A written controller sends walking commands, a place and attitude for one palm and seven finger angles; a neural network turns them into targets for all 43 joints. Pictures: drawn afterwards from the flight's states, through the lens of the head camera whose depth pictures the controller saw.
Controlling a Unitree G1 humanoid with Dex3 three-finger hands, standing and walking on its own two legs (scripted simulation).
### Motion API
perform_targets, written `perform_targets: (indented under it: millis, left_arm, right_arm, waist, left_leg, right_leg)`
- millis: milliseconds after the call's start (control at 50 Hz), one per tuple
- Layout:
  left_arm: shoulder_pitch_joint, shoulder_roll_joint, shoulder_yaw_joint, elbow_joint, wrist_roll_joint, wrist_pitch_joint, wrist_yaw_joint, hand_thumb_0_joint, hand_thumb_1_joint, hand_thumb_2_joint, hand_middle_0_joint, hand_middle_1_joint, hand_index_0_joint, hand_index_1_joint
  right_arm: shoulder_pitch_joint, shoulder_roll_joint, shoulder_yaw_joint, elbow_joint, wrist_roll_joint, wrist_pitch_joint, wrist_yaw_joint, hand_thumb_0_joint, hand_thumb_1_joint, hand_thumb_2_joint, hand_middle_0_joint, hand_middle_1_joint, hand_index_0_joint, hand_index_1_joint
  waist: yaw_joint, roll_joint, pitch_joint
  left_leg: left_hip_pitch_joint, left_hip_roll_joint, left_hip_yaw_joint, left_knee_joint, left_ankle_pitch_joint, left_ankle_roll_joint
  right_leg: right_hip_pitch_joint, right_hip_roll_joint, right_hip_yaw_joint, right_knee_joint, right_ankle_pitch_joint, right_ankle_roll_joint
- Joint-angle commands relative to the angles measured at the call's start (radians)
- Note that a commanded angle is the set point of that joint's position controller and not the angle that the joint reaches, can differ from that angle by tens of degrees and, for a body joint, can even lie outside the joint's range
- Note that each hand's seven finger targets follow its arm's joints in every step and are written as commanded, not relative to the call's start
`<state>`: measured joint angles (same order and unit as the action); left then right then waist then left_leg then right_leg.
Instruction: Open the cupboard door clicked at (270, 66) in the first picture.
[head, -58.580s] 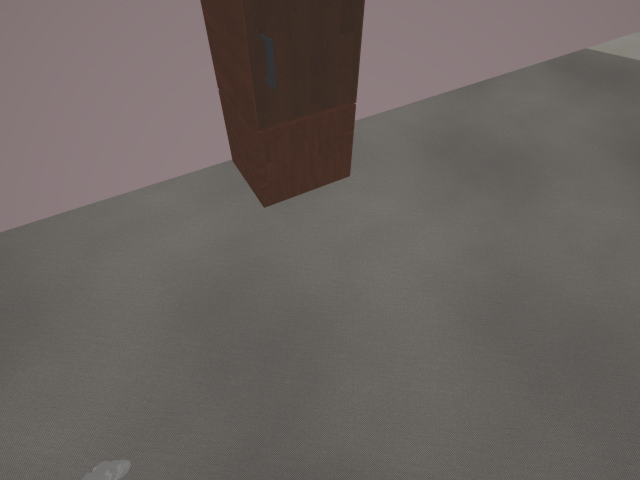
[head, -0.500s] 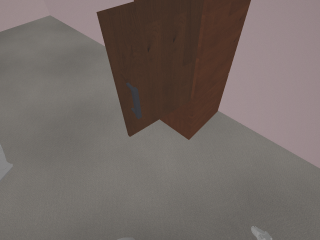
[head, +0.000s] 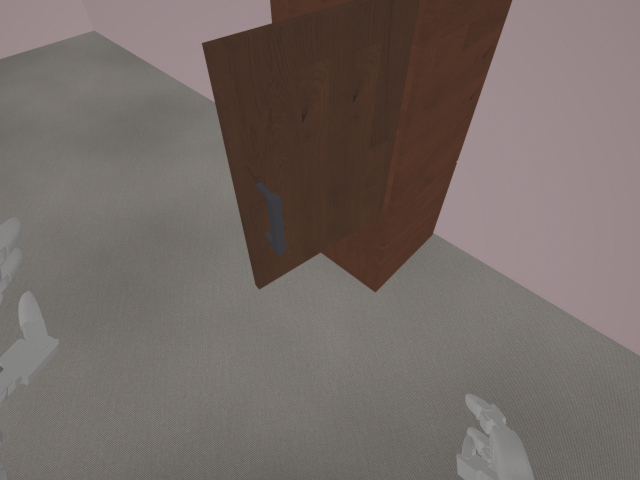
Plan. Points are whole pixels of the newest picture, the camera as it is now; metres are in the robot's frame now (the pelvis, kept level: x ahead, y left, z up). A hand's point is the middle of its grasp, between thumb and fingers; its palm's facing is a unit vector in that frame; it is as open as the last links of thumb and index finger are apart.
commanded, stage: stop stepping back and stand still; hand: left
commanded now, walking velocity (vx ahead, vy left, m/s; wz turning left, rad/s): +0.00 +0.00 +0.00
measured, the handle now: (271, 220) +0.59 +0.15 -0.10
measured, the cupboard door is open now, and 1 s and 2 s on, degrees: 81 81 81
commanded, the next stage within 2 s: let the arm hang, fingers relaxed in 0.30 s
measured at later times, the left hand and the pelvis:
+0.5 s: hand (103, 371) +0.22 +0.27 +0.03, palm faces +0.18 -0.85 -0.49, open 7.4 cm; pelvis +0.01 +0.02 +0.00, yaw +1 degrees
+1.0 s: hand out of the picture -0.05 +0.20 -0.16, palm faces +0.02 -0.97 -0.23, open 7.3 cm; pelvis +0.00 +0.01 +0.01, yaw +1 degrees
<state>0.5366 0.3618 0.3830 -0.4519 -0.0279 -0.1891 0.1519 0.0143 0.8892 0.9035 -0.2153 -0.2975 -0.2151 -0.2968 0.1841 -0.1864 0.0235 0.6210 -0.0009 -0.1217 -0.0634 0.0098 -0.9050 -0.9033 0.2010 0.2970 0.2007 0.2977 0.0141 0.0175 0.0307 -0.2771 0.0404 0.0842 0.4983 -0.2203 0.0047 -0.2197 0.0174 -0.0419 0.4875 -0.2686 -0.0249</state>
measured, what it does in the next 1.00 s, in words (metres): stands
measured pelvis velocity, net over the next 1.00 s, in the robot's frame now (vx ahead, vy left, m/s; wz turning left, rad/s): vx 0.00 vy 0.01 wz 0.02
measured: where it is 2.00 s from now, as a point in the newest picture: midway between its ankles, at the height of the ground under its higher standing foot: outside the picture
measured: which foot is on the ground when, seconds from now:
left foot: down 0.00-1.00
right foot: down 0.00-1.00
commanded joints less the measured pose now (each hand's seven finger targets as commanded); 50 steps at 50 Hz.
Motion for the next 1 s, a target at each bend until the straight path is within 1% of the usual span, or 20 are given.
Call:
perform_targets:
  millis: [0,40,140,180,240,300,360,380,400,420,440,460,500,540,580,620,720,780,820,980]
  left_arm:
    - [-0.058,0.245,0.180,-0.238,-0.006,-0.057,0.030,0.000,0.900,0.900,-0.200,-0.300,-0.200,-0.300]
    - [-0.034,0.220,0.164,-0.221,-0.010,-0.055,0.028,0.000,0.900,0.900,-0.200,-0.300,-0.200,-0.300]
    - [0.012,0.202,0.151,-0.209,-0.016,-0.051,0.024,0.000,0.900,0.900,-0.200,-0.300,-0.200,-0.300]
    - [0.029,0.209,0.155,-0.224,-0.016,-0.050,0.025,0.000,0.900,0.900,-0.200,-0.300,-0.200,-0.300]
    - [0.051,0.215,0.162,-0.224,-0.019,-0.048,0.027,0.000,0.900,0.900,-0.200,-0.300,-0.200,-0.300]
    - [0.047,0.233,0.175,-0.238,-0.020,-0.048,0.030,0.000,0.900,0.900,-0.200,-0.300,-0.200,-0.300]
    - [0.043,0.219,0.162,-0.233,-0.020,-0.049,0.031,0.000,0.900,0.900,-0.200,-0.300,-0.200,-0.300]
    - [-0.076,0.030,-0.301,0.547,0.060,0.089,-0.115,0.000,0.900,0.900,-0.200,-0.300,-0.200,-0.300]
    - [-0.077,0.015,-0.284,0.589,0.057,0.162,-0.139,0.000,0.900,0.900,-0.200,-0.300,-0.200,-0.300]
    - [-0.108,0.003,-0.286,0.623,0.058,0.173,-0.142,0.000,0.900,0.900,-0.200,-0.300,-0.200,-0.300]
    - [-0.141,0.011,-0.286,0.675,0.059,0.173,-0.145,0.000,0.900,0.900,-0.200,-0.300,-0.200,-0.300]
    - [-0.165,0.025,-0.293,0.735,0.062,0.170,-0.147,0.000,0.900,0.900,-0.200,-0.300,-0.200,-0.300]
    - [-0.234,0.055,-0.303,0.868,0.065,0.165,-0.146,0.000,0.900,0.900,-0.200,-0.300,-0.200,-0.300]
    - [-0.286,0.049,-0.324,1.009,0.060,0.174,-0.141,0.000,0.900,0.900,-0.200,-0.300,-0.200,-0.300]
    - [-0.306,0.030,-0.344,1.133,0.053,0.183,-0.135,0.000,0.900,0.900,-0.200,-0.300,-0.200,-0.300]
    - [-0.293,0.012,-0.356,1.240,0.049,0.185,-0.130,0.000,0.900,0.900,-0.200,-0.300,-0.200,-0.300]
    - [-0.252,-0.034,-0.354,1.425,0.043,0.177,-0.126,0.000,0.900,0.900,-0.200,-0.300,-0.200,-0.300]
    - [-0.244,-0.048,-0.362,1.493,0.037,0.176,-0.127,0.000,0.900,0.900,-0.200,-0.300,-0.200,-0.300]
    - [-0.236,-0.059,-0.365,1.523,0.038,0.177,-0.125,0.000,0.900,0.900,-0.200,-0.300,-0.200,-0.300]
    - [-0.192,-0.100,-0.371,1.583,0.037,0.182,-0.117,0.000,0.900,0.900,-0.200,-0.300,-0.200,-0.300]
  right_arm:
    - [-0.066,-0.130,-0.056,-0.155,-0.001,-0.035,-0.023,0.000,-0.900,-0.900,0.200,0.300,0.200,0.300]
    - [-0.065,-0.125,-0.052,-0.162,0.002,-0.030,-0.023,0.000,-0.900,-0.900,0.200,0.300,0.200,0.300]
    - [-0.059,-0.131,-0.056,-0.165,0.006,-0.025,-0.021,0.000,-0.900,-0.900,0.200,0.300,0.200,0.300]
    - [-0.055,-0.135,-0.060,-0.166,0.007,-0.021,-0.020,0.000,-0.900,-0.900,0.200,0.300,0.200,0.300]
    - [-0.056,-0.136,-0.061,-0.170,0.007,-0.020,-0.023,0.000,-0.900,-0.900,0.200,0.300,0.200,0.300]
    - [-0.061,-0.142,-0.064,-0.170,0.006,-0.017,-0.026,0.000,-0.900,-0.900,0.200,0.300,0.200,0.300]
    - [-0.060,-0.140,-0.063,-0.170,0.007,-0.014,-0.027,0.000,-0.900,-0.900,0.200,0.300,0.200,0.300]
    - [-0.148,-0.309,-0.105,0.059,0.017,-0.062,0.069,0.000,-0.900,-0.900,0.200,0.300,0.200,0.300]
    - [-0.061,-0.275,-0.114,0.080,0.007,-0.009,0.070,0.000,-0.900,-0.900,0.200,0.300,0.200,0.300]
    - [-0.019,-0.262,-0.101,0.087,-0.004,0.018,0.070,0.000,-0.900,-0.900,0.200,0.300,0.200,0.300]
    - [-0.031,-0.258,-0.086,0.085,-0.007,0.040,0.070,0.000,-0.900,-0.900,0.200,0.300,0.200,0.300]
    - [-0.049,-0.262,-0.077,0.093,-0.014,0.051,0.070,0.000,-0.900,-0.900,0.200,0.300,0.200,0.300]
    - [-0.051,-0.255,-0.071,0.127,-0.020,0.070,0.071,0.000,-0.900,-0.900,0.200,0.300,0.200,0.300]
    - [-0.040,-0.235,-0.059,0.175,-0.028,0.093,0.071,0.000,-0.900,-0.900,0.200,0.300,0.200,0.300]
    - [-0.043,-0.207,-0.044,0.221,-0.030,0.108,0.069,0.000,-0.900,-0.900,0.200,0.300,0.200,0.300]
    - [-0.038,-0.178,-0.032,0.268,-0.027,0.115,0.064,0.000,-0.900,-0.900,0.200,0.300,0.200,0.300]
    - [0.019,-0.125,-0.031,0.375,-0.023,0.123,0.048,0.000,-0.900,-0.900,0.200,0.300,0.200,0.300]
    - [0.064,-0.109,-0.031,0.428,-0.020,0.127,0.042,0.000,-0.900,-0.900,0.200,0.300,0.200,0.300]
    - [0.093,-0.107,-0.035,0.448,-0.018,0.127,0.038,0.000,-0.900,-0.900,0.200,0.300,0.200,0.300]
    - [0.160,-0.067,-0.034,0.500,-0.018,0.128,0.032,0.000,-0.900,-0.900,0.200,0.300,0.200,0.300]
  waist:
    - [-0.016,0.052,-0.139]
    - [-0.016,0.048,-0.133]
    - [-0.019,0.042,-0.154]
    - [-0.018,0.060,-0.175]
    - [-0.018,0.043,-0.185]
    - [-0.019,0.053,-0.181]
    - [-0.019,0.059,-0.172]
    - [-0.059,0.072,-0.060]
    - [-0.038,0.058,-0.138]
    - [-0.036,0.029,-0.157]
    - [-0.024,-0.011,-0.140]
    - [-0.014,-0.092,-0.138]
    - [-0.020,-0.218,-0.124]
    - [-0.031,-0.167,-0.098]
    - [-0.027,-0.060,-0.077]
    - [-0.019,0.011,-0.073]
    - [-0.021,0.102,-0.054]
    - [-0.026,0.074,-0.025]
    - [-0.027,0.016,-0.006]
    - [-0.026,-0.035,0.037]
  left_leg:
    - [0.081,0.059,-0.086,-0.095,0.161,0.007]
    - [0.066,0.062,-0.088,-0.105,0.171,0.008]
    - [0.072,0.062,-0.080,-0.098,0.231,0.003]
    - [0.084,0.062,-0.078,-0.094,0.264,0.003]
    - [0.084,0.064,-0.075,-0.088,0.296,0.000]
    - [0.083,0.059,-0.073,-0.087,0.277,-0.001]
    - [0.085,0.060,-0.071,-0.093,0.254,0.000]
    - [-0.019,0.085,-0.102,0.043,0.350,0.014]
    - [0.051,0.093,-0.089,0.017,0.393,0.003]
    - [0.029,0.113,-0.123,0.002,0.323,0.024]
    - [-0.020,0.123,-0.152,-0.029,0.273,0.048]
    - [-0.036,0.118,-0.166,-0.035,0.233,0.055]
    - [0.008,0.079,-0.147,-0.014,0.188,0.039]
    - [0.046,0.054,-0.130,-0.026,0.173,0.028]
    - [0.060,0.056,-0.131,-0.075,0.162,0.023]
    - [0.056,0.060,-0.130,-0.110,0.137,0.019]
    - [0.089,0.054,-0.118,-0.137,0.063,0.013]
    - [0.091,0.059,-0.118,-0.158,0.030,0.010]
    - [0.096,0.066,-0.123,-0.165,0.038,0.015]
    - [0.085,0.064,-0.122,-0.192,-0.011,0.019]
  right_leg:
    - [0.039,-0.066,0.107,-0.082,0.220,0.016]
    - [0.059,-0.058,0.097,-0.081,0.231,0.019]
    - [0.085,-0.056,0.080,-0.079,0.294,0.023]
    - [0.093,-0.053,0.080,-0.070,0.326,0.022]
    - [0.105,-0.054,0.069,-0.063,0.351,0.025]
    - [0.097,-0.057,0.076,-0.073,0.349,0.022]
    - [0.088,-0.056,0.078,-0.078,0.324,0.024]
    - [-0.049,-0.131,0.026,0.041,0.353,0.010]
    - [-0.062,-0.126,0.098,0.004,0.294,-0.001]
    - [-0.058,-0.105,0.058,0.029,0.179,-0.006]
    - [-0.042,-0.092,0.049,0.046,0.123,-0.003]
    - [-0.019,-0.089,0.060,0.034,0.110,-0.005]
    - [-0.037,-0.125,0.111,-0.018,0.142,-0.026]
    - [-0.057,-0.147,0.131,-0.039,0.151,-0.034]
    - [-0.041,-0.132,0.126,-0.054,0.110,-0.020]
    - [-0.001,-0.123,0.117,-0.078,0.079,-0.007]
    - [0.022,-0.125,0.118,-0.152,0.073,-0.017]
    - [0.017,-0.123,0.109,-0.175,0.055,-0.020]
    - [0.011,-0.123,0.096,-0.182,0.051,-0.018]
    - [-0.012,-0.117,0.089,-0.179,0.005,-0.013]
